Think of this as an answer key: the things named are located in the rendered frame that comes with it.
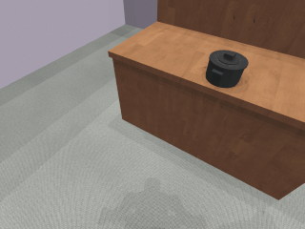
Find lid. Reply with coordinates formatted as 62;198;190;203
209;50;249;72

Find table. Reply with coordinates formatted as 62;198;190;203
108;0;305;200

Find knob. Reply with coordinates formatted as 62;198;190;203
223;50;236;60

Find pot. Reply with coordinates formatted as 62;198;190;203
206;60;244;89

